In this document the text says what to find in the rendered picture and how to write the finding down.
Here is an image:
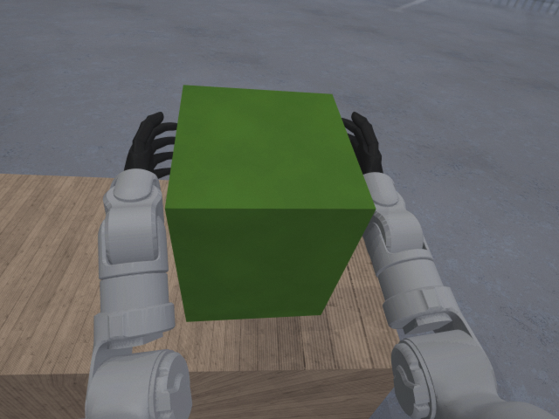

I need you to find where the left robot forearm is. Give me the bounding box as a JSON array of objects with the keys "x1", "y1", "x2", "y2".
[{"x1": 85, "y1": 168, "x2": 176, "y2": 416}]

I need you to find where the right robot upper arm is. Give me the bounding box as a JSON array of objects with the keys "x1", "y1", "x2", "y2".
[{"x1": 391, "y1": 330, "x2": 558, "y2": 419}]

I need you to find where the carton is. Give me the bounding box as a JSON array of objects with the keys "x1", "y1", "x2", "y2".
[{"x1": 165, "y1": 85, "x2": 376, "y2": 322}]

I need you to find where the left robot hand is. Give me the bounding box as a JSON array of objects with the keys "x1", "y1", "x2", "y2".
[{"x1": 124, "y1": 112, "x2": 177, "y2": 179}]

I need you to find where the right robot forearm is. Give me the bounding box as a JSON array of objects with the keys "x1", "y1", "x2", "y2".
[{"x1": 362, "y1": 172, "x2": 498, "y2": 394}]

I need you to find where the right robot hand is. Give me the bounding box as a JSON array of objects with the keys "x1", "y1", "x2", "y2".
[{"x1": 342, "y1": 112, "x2": 383, "y2": 175}]

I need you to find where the pedestal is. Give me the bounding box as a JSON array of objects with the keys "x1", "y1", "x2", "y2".
[{"x1": 0, "y1": 174, "x2": 400, "y2": 419}]

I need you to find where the left robot upper arm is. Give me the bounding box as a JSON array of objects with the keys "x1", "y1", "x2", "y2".
[{"x1": 84, "y1": 349, "x2": 192, "y2": 419}]

